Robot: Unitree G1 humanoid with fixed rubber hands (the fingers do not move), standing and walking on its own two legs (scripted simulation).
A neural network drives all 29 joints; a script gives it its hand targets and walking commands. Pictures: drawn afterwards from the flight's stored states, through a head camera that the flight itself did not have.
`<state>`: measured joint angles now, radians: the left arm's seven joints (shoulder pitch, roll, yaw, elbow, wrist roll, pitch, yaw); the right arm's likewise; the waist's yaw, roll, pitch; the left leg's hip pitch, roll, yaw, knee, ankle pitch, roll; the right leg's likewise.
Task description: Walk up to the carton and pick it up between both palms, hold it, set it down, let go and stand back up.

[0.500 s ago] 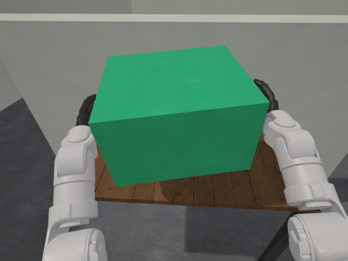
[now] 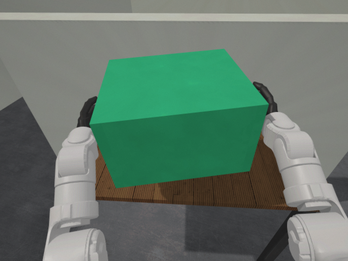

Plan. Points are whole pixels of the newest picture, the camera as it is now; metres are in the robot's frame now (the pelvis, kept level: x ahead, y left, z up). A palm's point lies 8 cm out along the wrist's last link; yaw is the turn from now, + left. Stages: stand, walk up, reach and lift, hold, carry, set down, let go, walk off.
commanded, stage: hold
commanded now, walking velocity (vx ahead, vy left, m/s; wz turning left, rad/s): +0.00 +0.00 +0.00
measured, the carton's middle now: (175, 112) +0.42 +0.02 +0.17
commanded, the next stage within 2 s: none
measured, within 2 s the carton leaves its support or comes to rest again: neither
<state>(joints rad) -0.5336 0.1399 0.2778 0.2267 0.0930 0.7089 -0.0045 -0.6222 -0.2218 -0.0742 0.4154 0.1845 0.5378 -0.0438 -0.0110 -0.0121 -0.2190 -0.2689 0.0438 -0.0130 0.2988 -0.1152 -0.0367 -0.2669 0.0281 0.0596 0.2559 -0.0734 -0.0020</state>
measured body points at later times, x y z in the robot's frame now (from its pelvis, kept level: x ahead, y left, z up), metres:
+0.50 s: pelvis +0.00 +0.00 +0.00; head -0.04 +0.01 +0.45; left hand +0.36 +0.22 +0.17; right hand +0.39 -0.18 +0.19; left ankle +0.02 +0.14 -0.75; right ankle +0.03 -0.12 -0.75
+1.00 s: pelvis +0.00 +0.00 +0.00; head -0.04 +0.01 +0.45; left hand +0.37 +0.22 +0.17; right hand +0.39 -0.18 +0.19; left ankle +0.02 +0.14 -0.75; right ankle +0.03 -0.12 -0.75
